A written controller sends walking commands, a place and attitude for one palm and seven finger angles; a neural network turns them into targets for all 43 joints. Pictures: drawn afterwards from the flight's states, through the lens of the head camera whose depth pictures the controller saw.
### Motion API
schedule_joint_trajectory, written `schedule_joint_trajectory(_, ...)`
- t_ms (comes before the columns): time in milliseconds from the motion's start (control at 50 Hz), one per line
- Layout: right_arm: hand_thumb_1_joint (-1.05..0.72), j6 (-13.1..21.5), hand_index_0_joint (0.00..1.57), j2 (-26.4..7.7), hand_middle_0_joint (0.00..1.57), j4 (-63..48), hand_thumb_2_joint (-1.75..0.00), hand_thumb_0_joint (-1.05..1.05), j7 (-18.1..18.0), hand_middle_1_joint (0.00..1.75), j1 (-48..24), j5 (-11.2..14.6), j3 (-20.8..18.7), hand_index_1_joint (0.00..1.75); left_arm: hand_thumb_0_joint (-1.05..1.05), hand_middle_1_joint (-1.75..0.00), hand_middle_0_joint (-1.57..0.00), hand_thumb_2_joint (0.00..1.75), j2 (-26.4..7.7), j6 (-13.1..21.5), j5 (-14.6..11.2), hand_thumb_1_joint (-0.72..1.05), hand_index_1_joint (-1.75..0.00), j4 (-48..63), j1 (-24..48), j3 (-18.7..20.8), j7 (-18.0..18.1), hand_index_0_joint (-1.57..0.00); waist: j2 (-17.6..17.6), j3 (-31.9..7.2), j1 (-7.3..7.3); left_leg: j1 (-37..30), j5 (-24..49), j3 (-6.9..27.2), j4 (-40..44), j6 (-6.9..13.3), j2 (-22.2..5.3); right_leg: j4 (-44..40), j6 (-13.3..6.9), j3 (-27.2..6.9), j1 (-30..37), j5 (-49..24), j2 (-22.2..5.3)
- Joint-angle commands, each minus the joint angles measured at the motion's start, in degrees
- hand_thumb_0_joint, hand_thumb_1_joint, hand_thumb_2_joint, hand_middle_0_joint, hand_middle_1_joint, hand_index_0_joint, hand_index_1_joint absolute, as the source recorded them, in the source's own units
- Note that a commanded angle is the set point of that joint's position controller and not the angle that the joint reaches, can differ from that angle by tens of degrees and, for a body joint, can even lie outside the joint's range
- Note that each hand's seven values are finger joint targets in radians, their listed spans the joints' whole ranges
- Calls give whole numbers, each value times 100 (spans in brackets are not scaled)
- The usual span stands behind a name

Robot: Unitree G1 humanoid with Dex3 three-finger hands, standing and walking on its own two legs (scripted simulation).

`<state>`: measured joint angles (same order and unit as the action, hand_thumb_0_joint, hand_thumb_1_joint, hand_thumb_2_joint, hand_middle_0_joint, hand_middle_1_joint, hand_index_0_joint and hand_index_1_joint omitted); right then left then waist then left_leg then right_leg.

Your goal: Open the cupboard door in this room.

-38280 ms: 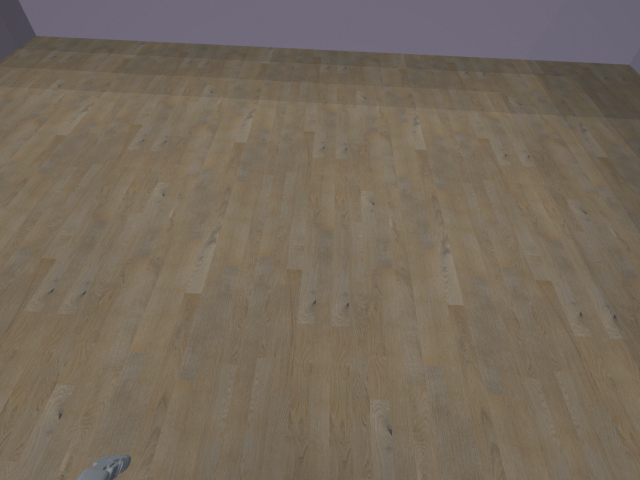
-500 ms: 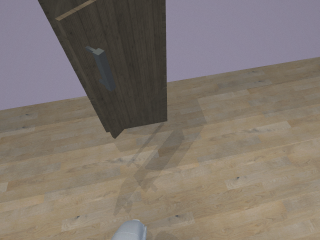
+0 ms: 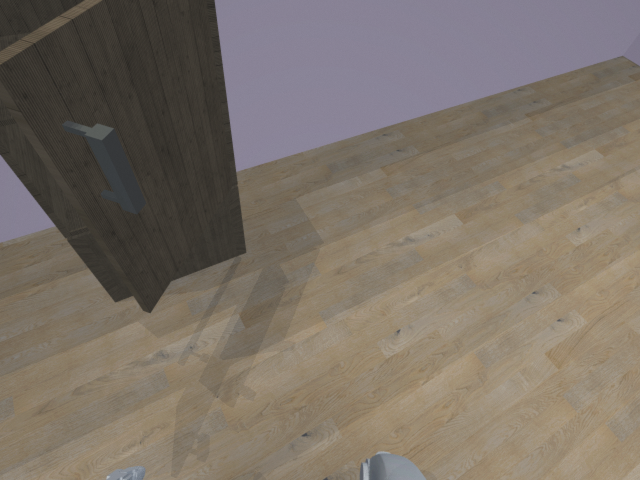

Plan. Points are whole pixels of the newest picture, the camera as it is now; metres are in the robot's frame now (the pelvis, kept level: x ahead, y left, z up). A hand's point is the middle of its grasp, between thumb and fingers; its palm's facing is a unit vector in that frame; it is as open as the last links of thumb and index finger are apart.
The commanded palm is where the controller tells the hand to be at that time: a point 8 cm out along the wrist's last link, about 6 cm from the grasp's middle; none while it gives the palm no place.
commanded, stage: walk to a spot facing it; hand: left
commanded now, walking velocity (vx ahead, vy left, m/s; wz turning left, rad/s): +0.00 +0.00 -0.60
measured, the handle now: (105, 168) +0.48 +0.36 +0.05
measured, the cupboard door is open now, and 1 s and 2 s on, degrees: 43 43 43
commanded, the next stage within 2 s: none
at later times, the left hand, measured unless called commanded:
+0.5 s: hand (225, 477) +0.13 +0.13 -0.17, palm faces -0.28 -0.93 -0.22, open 7.4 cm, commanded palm none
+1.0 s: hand (338, 358) +0.32 -0.02 -0.17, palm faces -0.64 -0.75 -0.17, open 7.4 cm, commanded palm none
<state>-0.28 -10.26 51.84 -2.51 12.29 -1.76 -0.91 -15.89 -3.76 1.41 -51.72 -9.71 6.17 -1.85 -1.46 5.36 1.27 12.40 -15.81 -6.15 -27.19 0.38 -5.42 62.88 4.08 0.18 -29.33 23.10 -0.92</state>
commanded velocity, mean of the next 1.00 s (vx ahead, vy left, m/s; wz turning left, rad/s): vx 0.19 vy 0.00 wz -0.59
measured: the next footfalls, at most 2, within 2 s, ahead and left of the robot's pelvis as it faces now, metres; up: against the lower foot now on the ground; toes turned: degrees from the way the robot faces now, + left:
right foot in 0.18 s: +0.03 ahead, -0.14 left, +0.00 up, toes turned -12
left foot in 0.58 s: +0.10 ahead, +0.08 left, +0.00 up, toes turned -19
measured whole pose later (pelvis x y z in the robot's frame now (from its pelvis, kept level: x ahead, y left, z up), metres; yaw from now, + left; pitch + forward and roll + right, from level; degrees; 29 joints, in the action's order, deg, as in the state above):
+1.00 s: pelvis +0.11 -0.09 -0.02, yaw -38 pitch +2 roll +0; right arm 2.4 -10.6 58.7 -1.3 27.5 -2.5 -1.2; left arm -12.6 -2.3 1.6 -53.5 -5.5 4.5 -4.2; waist 0.2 5.1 -3.5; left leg -1.7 -24.3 -17.5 -23.1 -4.6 -8.0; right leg 42.7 -1.2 6.9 -31.3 14.8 -3.2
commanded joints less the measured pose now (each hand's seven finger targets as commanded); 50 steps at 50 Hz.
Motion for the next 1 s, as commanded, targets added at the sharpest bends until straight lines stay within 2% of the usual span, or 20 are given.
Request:
schedule_joint_trajectory(0,-90,90,20,-1192,20,-211,-90,0,-16,30,498,-8,-384,30,0,-30,-20,90,-45,137,-12,90,-30,493,253,-91,-53,-20,1322,-682,-307,-925,3048,355,497,615,-1206,-1111,-55,368,1,16,-61)
schedule_joint_trajectory(60,-90,65,20,-1333,20,-166,-90,0,24,30,554,-17,-436,30,0,-30,-20,90,-68,173,-26,90,-30,475,275,-118,-50,-20,1443,-688,-337,-772,2991,276,286,597,-1382,-1976,-223,519,590,164,25)
schedule_joint_trajectory(120,-90,39,20,-1371,20,-201,-90,0,64,30,362,43,-463,30,0,-30,-20,90,-291,233,-22,90,-30,286,-339,-56,-10,-20,993,-862,48,-156,2411,-90,-616,158,-1223,-3529,-450,507,1977,-1257,41)
schedule_joint_trajectory(140,-90,15,20,-1083,20,-302,-90,0,99,30,372,120,-420,30,0,-30,-20,90,-819,299,34,90,-30,180,-753,38,65,-20,-358,-1105,231,869,1055,-550,-1824,-221,-741,-4105,-809,-761,3065,-2606,-929)
schedule_joint_trajectory(160,-90,-10,20,-695,20,-606,-90,0,120,30,-21,134,-296,30,0,-30,-20,90,-1424,328,26,90,-30,78,-1069,179,171,-20,-1859,-1017,441,2137,-2201,-456,-3262,-468,120,-4252,-1520,-2564,3247,-4720,-2225)
schedule_joint_trajectory(180,-90,-96,20,-901,20,-553,-90,0,61,30,-62,141,-308,30,0,-30,-20,90,-1405,303,-43,90,-30,42,-1158,157,250,-20,-1446,-1064,479,2219,-2187,439,-3891,-366,6,-4217,-1826,-2398,3033,-4235,-2228)
schedule_joint_trajectory(200,-90,-109,20,-818,20,-545,-90,0,90,30,-150,134,-326,30,0,-30,-20,90,-1168,261,-58,90,-30,102,-882,140,289,-20,-898,-713,345,2445,-1721,560,-3972,-353,-101,-4213,-1786,-2021,2899,-3814,-1938)
schedule_joint_trajectory(240,-90,-146,20,-877,20,-361,-90,0,81,30,-105,124,-347,30,0,-30,-20,90,-817,277,-46,90,-30,247,-366,57,345,-20,-1195,-782,72,2352,-1083,635,-4055,-474,-133,-4062,-1524,-1652,2717,-3833,-1358)
schedule_joint_trajectory(300,-90,-194,20,-741,20,-273,-90,0,118,30,-2,117,-359,30,0,-30,-20,90,-712,312,-29,90,-30,329,-180,20,339,-20,-666,-919,-91,1807,-697,579,-3672,-512,34,-4111,-1413,-1465,2277,-3408,-1103)
schedule_joint_trajectory(440,-90,-105,20,-653,20,-478,-90,0,161,30,-310,89,-358,30,0,-30,-20,90,-810,295,24,90,-30,322,-282,84,224,-20,-701,-534,38,1279,-884,454,-2072,-453,313,-4676,-1537,-2271,1603,-433,-993)
schedule_joint_trajectory(520,-90,94,20,-729,20,-272,-90,0,139,30,476,94,-372,30,0,-30,-20,90,-696,312,-5,90,-30,382,30,94,152,-20,-622,-526,-383,-636,-484,370,-122,-316,478,-4350,-1238,-2291,259,1095,-599)
schedule_joint_trajectory(540,-90,163,20,-1052,20,-112,-90,0,63,30,993,54,-427,30,0,-30,-20,90,-348,312,-29,90,-30,492,90,27,114,-20,335,-642,-617,-1600,-1200,1089,751,-98,-213,-3489,-925,-1753,-663,1370,-32)
schedule_joint_trajectory(560,-90,187,20,-1712,20,-52,-90,0,24,30,1395,-64,-569,30,0,-30,-20,90,24,316,-92,90,-30,647,90,-56,51,-20,2246,-655,-775,-1946,-2851,3300,1657,410,-1888,-1540,-518,-482,-1653,1482,817)
schedule_joint_trajectory(580,-90,197,20,-1823,20,-77,-90,0,-21,30,1454,-48,-574,30,0,-30,-20,90,-194,352,-14,90,-30,825,662,-5,10,-20,1738,-232,-863,-1170,-3128,3815,2144,799,-2558,-583,-462,-427,-1774,1059,209)
schedule_joint_trajectory(620,-90,274,20,-1362,20,-277,-90,0,34,30,853,-72,-434,30,0,-30,-20,90,-250,408,85,90,-30,632,399,95,-113,-20,691,-100,-431,-579,-2263,2873,2002,695,-1972,241,-410,-365,-1388,137,-33)
schedule_joint_trajectory(700,-90,388,20,-855,20,-173,-90,0,4,30,795,4,-239,30,0,-30,-20,90,154,333,67,90,-30,354,73,3,-223,-20,1010,-161,-176,-851,281,711,1545,282,-1113,639,-265,55,-1441,-1026,-214)
schedule_joint_trajectory(780,-90,442,20,-804,20,166,-90,0,19,30,1521,6,-208,30,0,-30,-20,90,269,328,47,90,-30,409,458,-114,-238,-20,1045,-223,-352,-1431,1710,137,1319,389,-1188,112,-251,283,-1680,-1175,-303)
schedule_joint_trajectory(900,-90,397,20,-930,20,370,-90,0,78,30,1752,-77,-256,30,0,-30,-20,90,233,364,2,90,-30,528,1183,-194,-252,-20,1103,147,-538,-1273,1944,-393,1229,460,-1487,-1888,-461,678,-794,-926,-302)
schedule_joint_trajectory(960,-90,382,20,-1138,20,381,-90,0,81,30,1558,-61,-286,30,0,-30,-20,90,76,421,-9,90,-30,313,522,-131,-216,-20,1043,-266,-145,-1192,3653,-689,288,395,-1552,-2410,-758,919,579,-536,68)
schedule_joint_trajectory(980,-90,379,20,-1213,20,329,-90,0,88,30,1332,-20,-300,30,0,-30,-20,90,-80,481,2,90,-30,74,-338,-64,-183,-20,782,-687,307,-935,4079,-877,-762,241,-1391,-2793,-887,968,1721,-724,243)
